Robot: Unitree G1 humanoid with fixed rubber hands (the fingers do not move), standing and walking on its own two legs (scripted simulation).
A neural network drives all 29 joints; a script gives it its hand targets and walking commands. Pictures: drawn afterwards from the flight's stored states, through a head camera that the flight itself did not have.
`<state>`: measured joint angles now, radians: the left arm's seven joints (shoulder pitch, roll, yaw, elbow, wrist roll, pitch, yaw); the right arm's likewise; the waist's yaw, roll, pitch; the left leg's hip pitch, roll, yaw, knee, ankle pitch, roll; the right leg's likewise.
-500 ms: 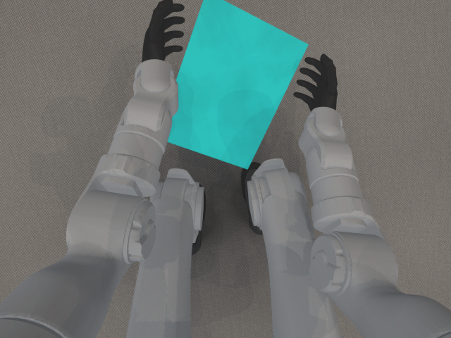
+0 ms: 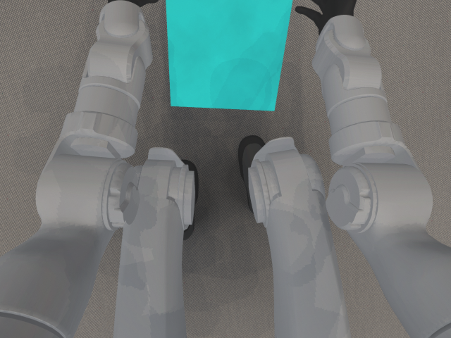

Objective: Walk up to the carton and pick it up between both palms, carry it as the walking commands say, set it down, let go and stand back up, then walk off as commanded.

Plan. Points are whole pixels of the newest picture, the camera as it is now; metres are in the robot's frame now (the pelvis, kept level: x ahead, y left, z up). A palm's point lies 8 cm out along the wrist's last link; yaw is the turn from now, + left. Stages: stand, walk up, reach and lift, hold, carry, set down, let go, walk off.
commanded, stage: set down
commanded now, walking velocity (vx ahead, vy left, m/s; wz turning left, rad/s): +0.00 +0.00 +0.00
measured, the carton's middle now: (226, 27) +0.53 -0.04 -0.30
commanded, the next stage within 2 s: none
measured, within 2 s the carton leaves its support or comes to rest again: neither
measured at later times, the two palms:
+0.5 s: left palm out of the picture +0.57 +0.09 -0.20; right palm out of the picture +0.53 -0.19 -0.18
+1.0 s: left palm out of the picture +0.58 +0.10 -0.20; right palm out of the picture +0.53 -0.19 -0.19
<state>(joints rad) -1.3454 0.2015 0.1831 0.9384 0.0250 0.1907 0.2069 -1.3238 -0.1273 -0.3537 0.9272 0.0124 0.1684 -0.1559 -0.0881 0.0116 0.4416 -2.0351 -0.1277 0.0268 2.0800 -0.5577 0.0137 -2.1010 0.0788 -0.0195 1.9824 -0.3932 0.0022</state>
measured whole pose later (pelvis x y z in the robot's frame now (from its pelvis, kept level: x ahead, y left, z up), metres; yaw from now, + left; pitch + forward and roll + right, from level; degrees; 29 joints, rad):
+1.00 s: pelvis +0.03 +0.00 -0.03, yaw +0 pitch +35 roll -1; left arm -1.40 0.22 0.26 1.00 0.04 0.12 0.07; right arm -1.34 -0.16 -0.40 0.99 0.01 0.10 -0.06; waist -0.11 -0.04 0.37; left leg -2.16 -0.13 0.04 2.19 -0.64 0.02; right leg -2.24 0.07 -0.03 2.10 -0.47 0.00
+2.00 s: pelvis +0.04 +0.01 -0.03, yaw +0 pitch +36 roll -2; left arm -1.40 0.21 0.20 1.06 0.08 0.08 0.09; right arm -1.34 -0.19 -0.43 1.10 0.01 0.03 -0.01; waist -0.10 -0.04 0.36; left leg -2.19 -0.14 0.04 2.21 -0.65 0.03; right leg -2.25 0.06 -0.03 2.11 -0.50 0.01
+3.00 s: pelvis +0.02 +0.00 -0.01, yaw +1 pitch +28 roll -1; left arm -1.35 0.31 0.06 0.80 -0.01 0.21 0.13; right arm -1.21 -0.25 -0.41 0.77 0.12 0.13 -0.11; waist -0.10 0.00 0.53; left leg -2.02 -0.14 0.04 2.15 -0.62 0.03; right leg -2.08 0.05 -0.02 2.07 -0.47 0.00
